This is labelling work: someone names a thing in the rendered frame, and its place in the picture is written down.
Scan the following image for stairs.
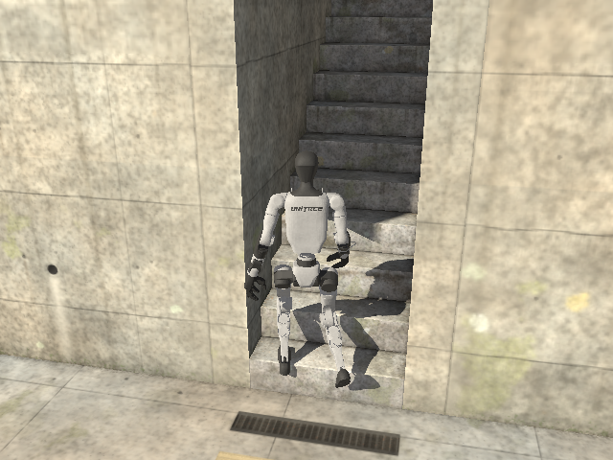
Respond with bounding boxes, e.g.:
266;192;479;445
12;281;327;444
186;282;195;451
249;0;433;409

